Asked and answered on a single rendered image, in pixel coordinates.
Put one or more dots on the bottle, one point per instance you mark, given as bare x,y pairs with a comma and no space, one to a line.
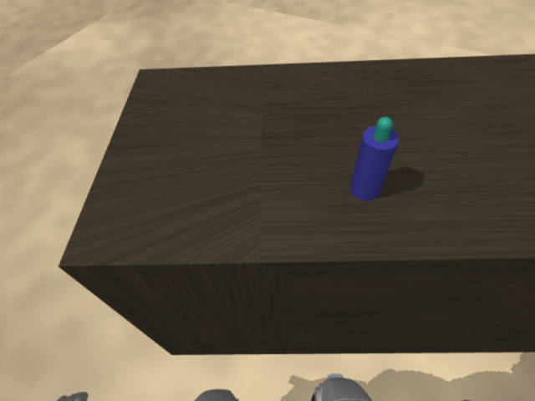
376,151

